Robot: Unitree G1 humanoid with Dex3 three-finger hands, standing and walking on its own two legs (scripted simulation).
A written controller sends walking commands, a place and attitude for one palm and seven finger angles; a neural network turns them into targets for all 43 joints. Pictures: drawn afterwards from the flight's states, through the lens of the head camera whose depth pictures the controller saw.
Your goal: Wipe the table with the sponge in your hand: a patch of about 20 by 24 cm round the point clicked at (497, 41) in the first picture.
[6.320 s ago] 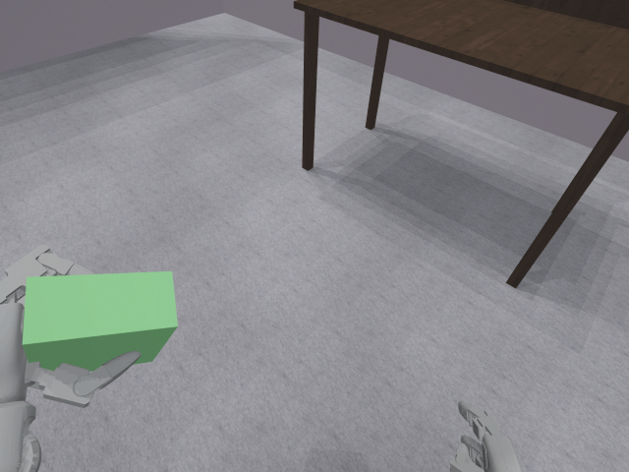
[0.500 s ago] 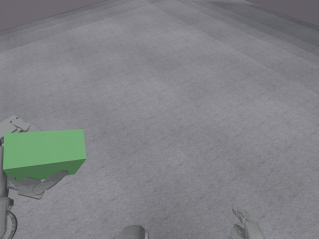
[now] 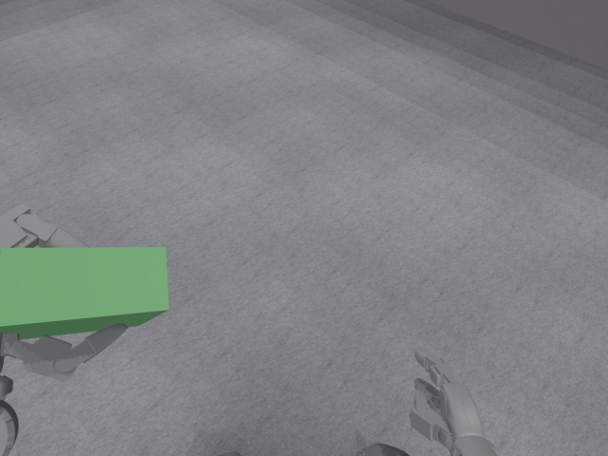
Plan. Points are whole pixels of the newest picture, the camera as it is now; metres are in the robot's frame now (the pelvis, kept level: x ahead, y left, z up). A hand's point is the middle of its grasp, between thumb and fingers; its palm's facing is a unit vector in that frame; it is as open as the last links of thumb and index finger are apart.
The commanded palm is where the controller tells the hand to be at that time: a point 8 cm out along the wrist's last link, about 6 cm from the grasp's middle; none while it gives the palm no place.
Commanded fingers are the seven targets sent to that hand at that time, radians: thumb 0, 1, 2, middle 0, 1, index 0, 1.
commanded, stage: turn to face it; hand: left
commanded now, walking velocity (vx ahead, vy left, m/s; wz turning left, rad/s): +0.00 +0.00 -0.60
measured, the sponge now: (107, 294) +0.23 +0.21 +0.16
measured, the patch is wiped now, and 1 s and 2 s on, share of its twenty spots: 0.00 0.00 0.00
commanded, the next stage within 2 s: none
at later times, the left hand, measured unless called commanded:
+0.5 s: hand (200, 293) +0.23 +0.12 +0.17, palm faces +0.15 -0.87 -0.47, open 9.8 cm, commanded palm +0.19 +0.17 +0.18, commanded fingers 0.00 0.10 1.30 -1.20 -1.60 -1.20 -1.60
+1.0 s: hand (363, 372) +0.18 -0.02 +0.16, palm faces -0.21 -0.82 -0.54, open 9.8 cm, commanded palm +0.15 +0.07 +0.18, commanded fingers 0.00 0.10 1.30 -1.20 -1.60 -1.20 -1.60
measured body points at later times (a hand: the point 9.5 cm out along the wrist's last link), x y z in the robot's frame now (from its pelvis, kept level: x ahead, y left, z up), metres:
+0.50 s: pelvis -0.04 -0.05 +0.00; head -0.01 -0.06 +0.44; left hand +0.21 +0.17 +0.20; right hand +0.06 -0.35 -0.09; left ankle -0.02 +0.10 -0.71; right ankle +0.02 -0.13 -0.74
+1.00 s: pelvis -0.13 -0.07 -0.01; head -0.08 -0.13 +0.43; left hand +0.19 +0.03 +0.19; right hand -0.12 -0.35 -0.13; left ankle -0.07 +0.07 -0.67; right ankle -0.14 -0.16 -0.74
